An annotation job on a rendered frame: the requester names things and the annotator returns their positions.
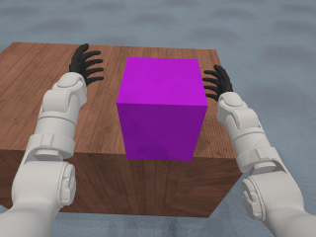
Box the right robot hand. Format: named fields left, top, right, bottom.
left=202, top=64, right=233, bottom=102

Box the left robot upper arm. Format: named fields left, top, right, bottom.
left=0, top=161, right=76, bottom=237

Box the right robot upper arm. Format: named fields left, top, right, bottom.
left=241, top=171, right=316, bottom=237

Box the pedestal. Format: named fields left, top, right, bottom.
left=0, top=41, right=243, bottom=218

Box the left robot forearm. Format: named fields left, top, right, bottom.
left=11, top=72, right=88, bottom=203

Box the left robot hand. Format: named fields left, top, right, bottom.
left=69, top=43, right=105, bottom=88

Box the right robot forearm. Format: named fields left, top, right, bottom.
left=217, top=92, right=304, bottom=208

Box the carton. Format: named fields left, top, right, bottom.
left=117, top=57, right=208, bottom=161

